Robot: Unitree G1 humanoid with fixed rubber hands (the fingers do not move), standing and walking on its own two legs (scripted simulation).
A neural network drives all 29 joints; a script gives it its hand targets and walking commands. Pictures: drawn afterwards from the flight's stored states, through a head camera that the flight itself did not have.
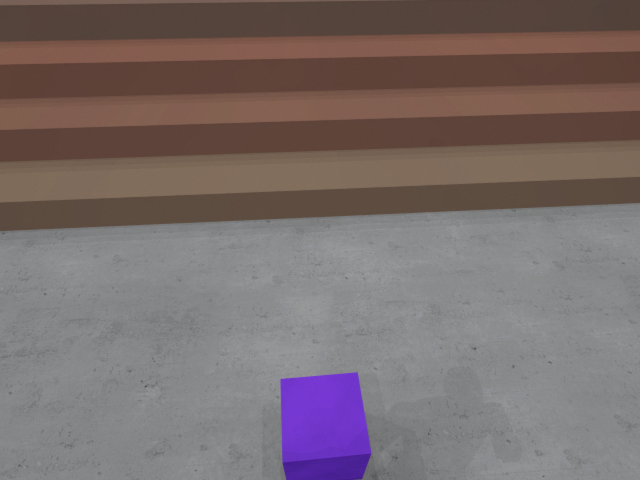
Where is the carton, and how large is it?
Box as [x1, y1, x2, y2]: [280, 372, 370, 479]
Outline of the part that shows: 357,372 280,379 282,462 286,479 356,479 362,477 370,455 370,448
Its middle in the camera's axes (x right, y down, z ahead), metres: +0.01 +0.53 +1.06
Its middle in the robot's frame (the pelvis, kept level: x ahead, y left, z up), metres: +0.41 +0.00 -0.66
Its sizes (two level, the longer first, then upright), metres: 0.210 0.200 0.250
